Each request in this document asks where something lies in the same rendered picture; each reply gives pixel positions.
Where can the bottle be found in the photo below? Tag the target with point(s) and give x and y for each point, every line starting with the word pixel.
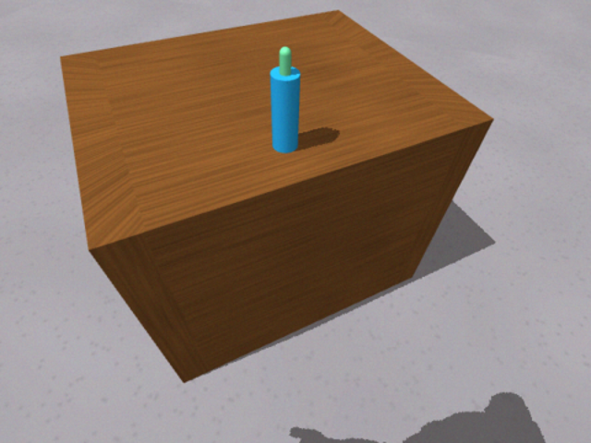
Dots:
pixel 285 91

